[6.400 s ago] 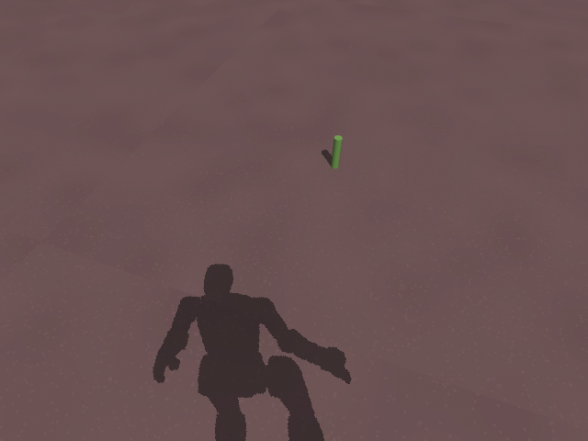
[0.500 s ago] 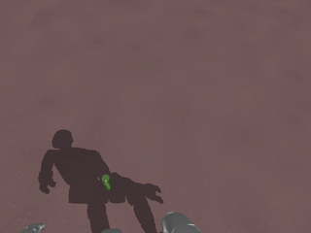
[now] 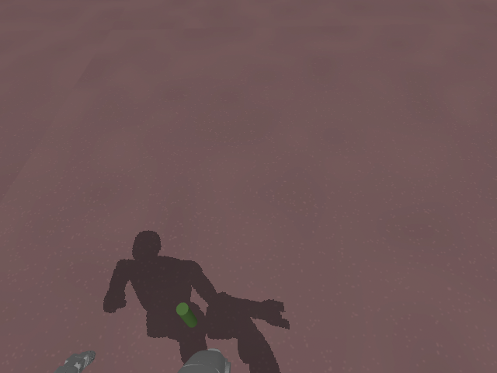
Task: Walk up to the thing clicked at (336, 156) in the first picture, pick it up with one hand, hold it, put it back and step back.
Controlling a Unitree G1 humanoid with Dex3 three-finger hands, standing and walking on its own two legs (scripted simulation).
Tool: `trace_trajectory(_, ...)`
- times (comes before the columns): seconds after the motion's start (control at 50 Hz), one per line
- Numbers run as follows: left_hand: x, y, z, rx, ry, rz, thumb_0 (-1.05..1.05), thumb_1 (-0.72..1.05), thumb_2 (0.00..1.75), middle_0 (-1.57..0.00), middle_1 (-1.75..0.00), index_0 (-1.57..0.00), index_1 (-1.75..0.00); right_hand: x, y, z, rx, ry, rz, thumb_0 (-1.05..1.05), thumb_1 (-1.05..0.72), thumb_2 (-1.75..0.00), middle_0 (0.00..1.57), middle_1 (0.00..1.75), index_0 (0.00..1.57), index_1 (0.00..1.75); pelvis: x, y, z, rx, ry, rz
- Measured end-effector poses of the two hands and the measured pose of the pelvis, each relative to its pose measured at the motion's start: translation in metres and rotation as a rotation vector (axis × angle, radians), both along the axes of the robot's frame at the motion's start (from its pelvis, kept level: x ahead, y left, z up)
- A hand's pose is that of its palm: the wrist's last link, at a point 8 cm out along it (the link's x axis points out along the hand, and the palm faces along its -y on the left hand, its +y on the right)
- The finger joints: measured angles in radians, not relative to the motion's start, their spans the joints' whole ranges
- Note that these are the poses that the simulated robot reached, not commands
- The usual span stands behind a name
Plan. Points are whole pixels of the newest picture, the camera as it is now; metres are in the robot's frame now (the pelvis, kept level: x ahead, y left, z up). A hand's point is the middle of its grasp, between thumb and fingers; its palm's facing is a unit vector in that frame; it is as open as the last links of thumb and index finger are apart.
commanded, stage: walk up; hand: left
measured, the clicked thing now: (187, 315) +0.36 +0.26 -0.67
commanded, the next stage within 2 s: stand in 0.94 s
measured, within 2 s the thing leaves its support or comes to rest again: neither
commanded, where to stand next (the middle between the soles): +0.08 +0.02 m, yaw +1 degrees
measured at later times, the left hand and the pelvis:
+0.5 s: hand out of the picture +0.04 +0.28 -0.15, palm faces -0.02 -0.92 -0.38, open 7.4 cm; pelvis -0.03 +0.02 +0.00, yaw +1 degrees
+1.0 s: hand out of the picture +0.05 +0.28 -0.14, palm faces +0.02 -0.94 -0.33, open 7.4 cm; pelvis -0.02 +0.02 +0.02, yaw +1 degrees
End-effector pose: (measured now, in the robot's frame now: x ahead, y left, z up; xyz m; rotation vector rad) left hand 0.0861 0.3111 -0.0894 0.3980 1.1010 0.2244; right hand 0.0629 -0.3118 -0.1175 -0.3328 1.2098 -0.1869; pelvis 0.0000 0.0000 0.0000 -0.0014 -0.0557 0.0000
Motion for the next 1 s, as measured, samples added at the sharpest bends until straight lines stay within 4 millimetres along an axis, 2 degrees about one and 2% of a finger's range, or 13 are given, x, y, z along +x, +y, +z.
trace_trajectory(0.08,0.009,0.016,-0.017,0.000,0.000,0.014,0.01,0.90,0.90,-0.21,-0.30,-0.20,-0.30,0.015,0.014,-0.003,-0.014,-0.015,0.027,0.00,-0.91,-0.90,0.21,0.30,0.20,0.30,0.000,0.012,-0.011,0.006,0.011,0.017)
trace_trajectory(0.16,0.010,0.024,-0.024,-0.006,0.013,0.035,0.01,0.90,0.90,-0.21,-0.30,-0.20,-0.30,0.025,0.026,0.003,-0.014,-0.045,0.047,0.00,-0.91,-0.90,0.21,0.30,0.21,0.30,-0.008,0.018,-0.009,-0.002,0.007,0.016)
trace_trajectory(0.24,0.002,0.023,-0.024,-0.013,0.023,0.034,0.01,0.91,0.90,-0.20,-0.29,-0.20,-0.30,0.033,0.030,0.008,-0.017,-0.081,0.060,0.00,-0.91,-0.90,0.21,0.30,0.21,0.30,-0.015,0.017,-0.007,-0.009,0.017,0.008)
trace_trajectory(0.32,-0.017,0.018,-0.026,-0.007,0.039,0.028,0.01,0.91,0.90,-0.20,-0.29,-0.20,-0.30,0.036,0.026,0.004,-0.008,-0.116,0.060,0.00,-0.91,-0.90,0.21,0.30,0.21,0.30,-0.023,0.013,-0.011,-0.020,0.009,-0.002)
trace_trajectory(0.4,-0.040,0.012,-0.022,-0.019,0.068,0.024,0.01,0.91,0.90,-0.20,-0.29,-0.20,-0.30,0.031,0.027,0.004,0.010,-0.113,0.043,0.00,-0.91,-0.90,0.21,0.30,0.20,0.30,-0.028,0.013,-0.006,-0.008,0.002,0.003)
trace_trajectory(0.46,-0.049,0.014,-0.023,-0.029,0.080,0.026,0.01,0.90,0.90,-0.21,-0.30,-0.20,-0.30,0.022,0.028,0.004,0.008,-0.109,0.034,0.00,-0.91,-0.90,0.21,0.30,0.20,0.30,-0.031,0.018,-0.006,-0.003,0.005,0.011)
trace_trajectory(0.58,-0.053,0.015,-0.020,-0.071,0.063,0.046,0.01,0.90,0.90,-0.21,-0.30,-0.20,-0.30,-0.004,0.037,0.011,0.007,-0.047,0.047,0.00,-0.91,-0.90,0.21,0.30,0.20,0.30,-0.036,0.023,0.003,-0.006,0.000,0.013)
trace_trajectory(0.7,-0.054,0.014,-0.018,-0.097,0.074,0.056,0.01,0.91,0.90,-0.20,-0.29,-0.20,-0.30,-0.016,0.043,0.018,0.015,-0.014,0.043,0.00,-0.91,-0.90,0.21,0.30,0.20,0.30,-0.035,0.023,0.012,-0.009,0.008,0.017)
trace_trajectory(0.82,-0.053,0.013,-0.015,-0.101,0.096,0.071,0.01,0.91,0.90,-0.20,-0.29,-0.20,-0.30,-0.013,0.043,0.021,0.018,-0.005,0.032,0.00,-0.91,-0.90,0.21,0.30,0.21,0.30,-0.030,0.022,0.017,-0.010,0.017,0.023)
trace_trajectory(1.0,-0.046,0.010,-0.011,-0.094,0.105,0.081,0.01,0.91,0.90,-0.20,-0.29,-0.20,-0.30,0.007,0.039,0.023,0.013,-0.027,0.034,0.00,-0.91,-0.90,0.21,0.30,0.20,0.30,-0.023,0.020,0.020,-0.007,0.016,0.023)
